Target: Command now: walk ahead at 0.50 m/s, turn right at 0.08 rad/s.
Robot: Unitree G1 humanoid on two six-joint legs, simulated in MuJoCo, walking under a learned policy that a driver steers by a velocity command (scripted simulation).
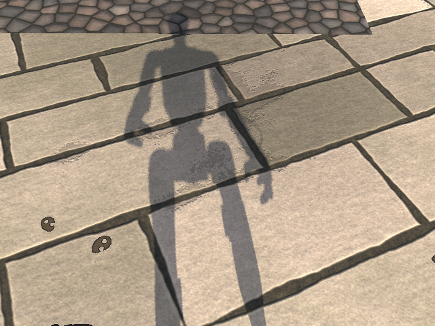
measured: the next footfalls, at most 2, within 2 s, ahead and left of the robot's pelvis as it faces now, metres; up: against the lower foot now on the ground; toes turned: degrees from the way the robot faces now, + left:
right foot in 0.16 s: +0.26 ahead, -0.15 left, +0.00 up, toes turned +1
left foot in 0.64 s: +0.28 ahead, +0.11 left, +0.00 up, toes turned +19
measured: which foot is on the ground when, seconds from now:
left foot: down 0.00-0.16, up 0.18-0.62, down 0.64-1.00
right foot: up 0.00-0.14, down 0.16-0.64, up 0.66-1.00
